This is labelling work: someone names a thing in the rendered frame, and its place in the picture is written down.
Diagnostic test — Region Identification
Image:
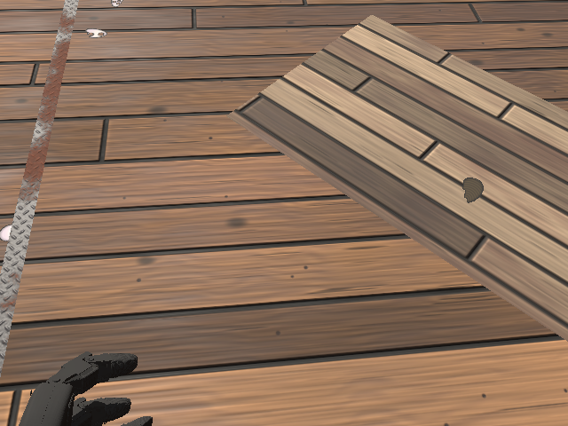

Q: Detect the left robot hand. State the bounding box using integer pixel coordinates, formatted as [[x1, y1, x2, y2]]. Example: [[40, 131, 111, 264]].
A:
[[19, 351, 153, 426]]

